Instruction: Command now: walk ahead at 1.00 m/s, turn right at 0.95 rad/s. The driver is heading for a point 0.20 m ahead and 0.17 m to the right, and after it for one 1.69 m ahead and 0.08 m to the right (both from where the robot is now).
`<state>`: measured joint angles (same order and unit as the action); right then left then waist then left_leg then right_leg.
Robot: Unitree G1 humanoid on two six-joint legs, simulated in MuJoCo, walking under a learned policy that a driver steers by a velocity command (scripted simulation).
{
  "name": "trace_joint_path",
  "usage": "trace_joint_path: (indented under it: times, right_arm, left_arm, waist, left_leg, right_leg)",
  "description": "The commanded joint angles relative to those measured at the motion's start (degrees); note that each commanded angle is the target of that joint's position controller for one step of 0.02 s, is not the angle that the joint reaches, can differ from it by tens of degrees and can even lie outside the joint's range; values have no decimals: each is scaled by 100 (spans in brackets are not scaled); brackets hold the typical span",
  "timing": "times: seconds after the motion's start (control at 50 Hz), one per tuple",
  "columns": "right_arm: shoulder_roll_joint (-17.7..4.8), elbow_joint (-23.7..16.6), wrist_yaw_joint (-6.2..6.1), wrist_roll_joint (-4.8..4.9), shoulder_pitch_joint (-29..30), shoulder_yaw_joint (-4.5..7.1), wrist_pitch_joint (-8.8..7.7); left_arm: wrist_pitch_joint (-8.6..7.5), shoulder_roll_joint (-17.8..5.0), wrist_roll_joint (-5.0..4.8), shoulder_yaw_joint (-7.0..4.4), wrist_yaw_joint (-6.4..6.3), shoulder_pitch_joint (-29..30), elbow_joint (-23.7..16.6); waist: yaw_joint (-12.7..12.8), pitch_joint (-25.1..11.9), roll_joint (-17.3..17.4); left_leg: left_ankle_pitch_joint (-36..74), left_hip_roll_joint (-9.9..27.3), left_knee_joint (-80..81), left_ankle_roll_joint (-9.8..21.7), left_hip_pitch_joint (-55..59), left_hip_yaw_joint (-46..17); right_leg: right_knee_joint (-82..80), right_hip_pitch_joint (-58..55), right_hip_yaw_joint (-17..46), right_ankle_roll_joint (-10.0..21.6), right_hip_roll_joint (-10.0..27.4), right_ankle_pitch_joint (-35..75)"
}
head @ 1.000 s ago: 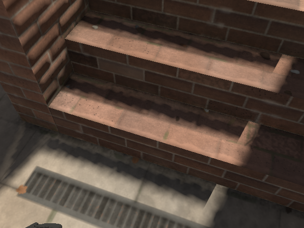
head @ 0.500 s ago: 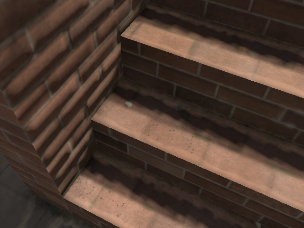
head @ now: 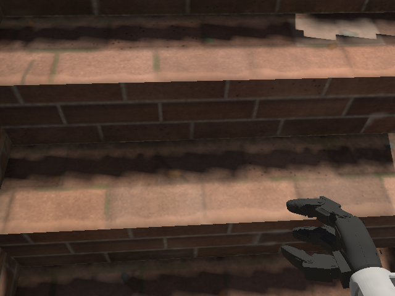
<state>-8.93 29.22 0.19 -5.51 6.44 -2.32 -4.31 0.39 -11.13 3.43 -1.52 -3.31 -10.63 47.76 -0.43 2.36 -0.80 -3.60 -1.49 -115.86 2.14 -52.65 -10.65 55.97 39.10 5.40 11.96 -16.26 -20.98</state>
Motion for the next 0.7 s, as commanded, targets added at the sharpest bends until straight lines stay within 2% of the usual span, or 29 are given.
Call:
trace_joint_path:
  times: [0.02, 0.06, 0.08, 0.1, 0.12, 0.14, 0.16, 0.18, 0.2, 0.22, 0.24, 0.26, 0.28, 0.3, 0.32, 0.34, 0.36, 0.38, 0.4, 0.44, 0.46, 0.48, 0.54, 0.58, 0.62, 0.64, 0.66, 0.68, 0.7]
  right_arm:
    - [172, -273, -128, -108, -441, -89, 102]
    - [424, -559, -74, 19, 456, -172, 105]
    - [499, -1064, -165, 109, 1122, -209, 19]
    - [523, -1339, -200, 158, 1445, -251, -23]
    - [446, -1346, -248, 251, 1539, -252, 13]
    - [401, -1498, -291, 159, 1701, -289, 60]
    - [229, -1512, -331, 213, 1709, -263, 141]
    - [195, -1452, -309, 272, 1424, -297, 199]
    - [75, -1246, -350, 322, 774, -279, 262]
    - [-63, -1023, -495, 486, 402, -125, 318]
    - [-243, -637, -593, 549, -521, 85, 298]
    - [-630, -303, -610, 540, -1928, 343, 222]
    - [-1439, 75, -704, 471, -3315, 624, 83]
    - [-1952, 134, -780, 476, -2700, 750, 113]
    - [-1368, -222, -664, 494, -1122, 674, 205]
    - [-988, -268, -559, 688, -125, 550, 140]
    - [-362, -114, -356, 743, 194, 394, 89]
    - [-77, 121, -241, 719, -201, 318, 11]
    - [-209, 498, -182, 674, -691, 397, -96]
    - [-432, 925, -63, 552, -1275, 431, -194]
    - [-565, 919, -9, 581, -1577, 499, -193]
    - [-719, 954, -4, 530, -1653, 530, -158]
    - [-1106, 1046, -174, 380, -2200, 642, -145]
    - [-1124, 1042, -253, 435, -2319, 623, -92]
    - [-1255, 897, -327, 428, -2209, 665, -2]
    - [-1244, 776, -345, 530, -1988, 653, 16]
    - [-1126, 574, -319, 598, -1686, 559, 60]
    - [-1253, 636, -302, 580, -1671, 579, 75]
    - [-1122, 626, -315, 577, -1734, 530, 70]
  left_arm:
    - [-532, -869, -226, -313, 133, -199, 20]
    - [-630, -711, -216, -310, 225, -687, 196]
    - [-692, -855, -126, -371, 233, -1141, 216]
    - [-762, -867, -104, -415, 186, -1261, 225]
    - [-803, -881, -145, -449, 207, -1379, 344]
    - [-834, -980, -275, -545, 196, -1297, 269]
    - [-821, -1085, -313, -574, 169, -1199, 207]
    - [-699, -935, -279, -536, 157, -716, 164]
    - [-506, -908, -355, -540, 183, 31, -106]
    - [-433, -1083, -283, -596, 238, -107, -192]
    - [-607, -1361, -314, -737, 275, -159, -241]
    - [-793, -1514, -315, -881, 379, 193, -300]
    - [-1046, -1378, -403, -871, 552, 976, -630]
    - [-964, -310, -130, -601, 722, 1331, -1345]
    - [-809, -33, 220, -508, 715, 716, -1412]
    - [-705, 97, 346, -381, 623, 127, -1449]
    - [-361, 32, 373, -382, 541, -286, -1431]
    - [-162, -72, 411, -367, 410, -272, -1543]
    - [-4, -179, 176, -343, 406, -261, -1412]
    - [57, -324, -91, -356, 450, 12, -1496]
    - [138, -532, -116, -406, 586, 12, -1464]
    - [125, -661, -173, -443, 581, 168, -1489]
    - [103, -517, -98, -328, 564, 1648, -1945]
    - [193, -459, -90, -263, 449, 1643, -2265]
    - [173, -608, -249, -229, 559, 1508, -2343]
    - [230, -641, -247, -199, 586, 1327, -2152]
    - [222, -603, -243, -232, 516, 792, -1905]
    - [165, -466, -312, -244, 467, 674, -1899]
    - [19, -643, -206, -286, 459, 618, -1756]
  waist:
    - [-195, -514, 503]
    - [249, -288, 15]
    - [513, -47, -84]
    - [543, 137, -335]
    - [572, -117, -559]
    - [400, -161, -336]
    - [393, -287, -169]
    - [189, -678, -248]
    - [-237, -1050, 19]
    - [-193, -1402, -237]
    - [-488, -2159, -544]
    - [-1191, -2844, -701]
    - [-1935, -3159, 665]
    - [-1086, -2783, 2793]
    - [-198, -2161, 1961]
    - [440, -1184, 1327]
    - [1058, -872, 272]
    - [1050, -571, -62]
    - [959, -278, -441]
    - [718, 5, 324]
    - [661, -76, 194]
    - [546, 61, 270]
    - [9, 546, 305]
    - [189, 830, 1102]
    - [226, 477, 1440]
    - [197, 104, 1024]
    - [273, -550, 1360]
    - [293, -760, 1866]
    - [171, -983, 1678]
  left_leg:
    - [-835, 122, -95, -7, -906, 553]
    - [-1492, 128, -1213, -36, -1683, 1140]
    - [-2230, 27, -1799, -137, -2533, 1061]
    - [-2744, 133, -1797, -150, -3148, 726]
    - [-2962, 75, -2196, -126, -3310, 708]
    - [-2934, 248, -1148, -22, -2929, 354]
    - [-2846, 223, -285, -99, -2452, 640]
    - [-2603, 304, 781, -59, -766, 1042]
    - [-2643, 256, 3141, 53, 2389, 1387]
    - [-3320, 92, 3873, -34, 3765, 1523]
    - [-3745, -229, 3785, -97, 4284, 1632]
    - [-4063, -266, 4830, -39, 4460, 1265]
    - [-5488, 747, 6732, 123, 4933, -916]
    - [-7343, 2097, 9295, 454, 4292, -4662]
    - [-7643, 2284, 9816, 382, 3396, -5622]
    - [-6920, 2491, 9546, 267, 2411, -4922]
    - [-6064, 2527, 8899, 294, 1576, -3814]
    - [-5183, 2422, 8458, 187, 1539, -2682]
    - [-4346, 2366, 8139, -122, 1572, -1581]
    - [-3351, 1959, 8108, -139, 2128, 161]
    - [-2976, 2005, 8145, -209, 2566, 330]
    - [-2648, 2100, 8497, -122, 2850, 450]
    - [-630, 2498, 8928, 164, 4498, 827]
    - [531, 2240, 9587, 44, 4417, 1616]
    - [1454, 2081, 9944, 147, 4312, 2048]
    - [1648, 1894, 9998, 161, 4313, 2312]
    - [2884, 1793, 9754, 104, 4655, 2488]
    - [4139, 1631, 9672, 130, 5128, 2460]
    - [4628, 1555, 9239, 63, 5410, 2322]
  right_leg:
    - [-2747, -988, 2103, 393, 937, -39]
    - [-3238, -1143, 2552, 666, 1230, 639]
    - [-3571, -1661, 2929, 813, 1441, 1133]
    - [-3759, -2127, 3318, 802, 1671, 1085]
    - [-3836, -2512, 3325, 915, 1773, 1323]
    - [-3904, -2424, 3165, 660, 1625, 1173]
    - [-4282, -2194, 2835, 688, 1612, 1312]
    - [-4635, -1269, 2017, 615, 1431, 2336]
    - [-5398, 467, 1439, 499, 1481, 3466]
    - [-5302, 578, 1628, 523, 1751, 4800]
    - [-4418, -549, 1560, 488, 2088, 8408]
    - [-2646, -1623, 1323, 316, 2020, 10103]
    - [-63, -1138, 947, -163, 1356, 8847]
    - [1988, 554, 685, -480, 613, 2253]
    - [3953, 965, 1279, -618, 993, 2086]
    - [4706, 1117, 872, -811, 1127, 2436]
    - [5597, 828, 570, -1073, 1137, 2750]
    - [5841, 1144, 385, -1101, 1155, 2982]
    - [5701, 1327, 477, -1117, 1174, 3208]
    - [5454, 1610, 436, -1042, 1096, 2988]
    - [5263, 1598, 470, -1116, 1141, 2787]
    - [5013, 1681, 425, -1217, 1148, 2441]
    - [5180, 3424, 205, -1175, 1219, 708]
    - [3530, 2782, -82, -1377, 1560, 555]
    - [1429, 1275, -433, -1428, 1674, 813]
    - [690, 371, -945, -1373, 1588, 984]
    - [249, -562, -943, -1356, 1512, 1654]
    - [-434, -831, -940, -1218, 1416, 1503]
    - [-1289, -1233, -920, -1067, 1330, 1663]
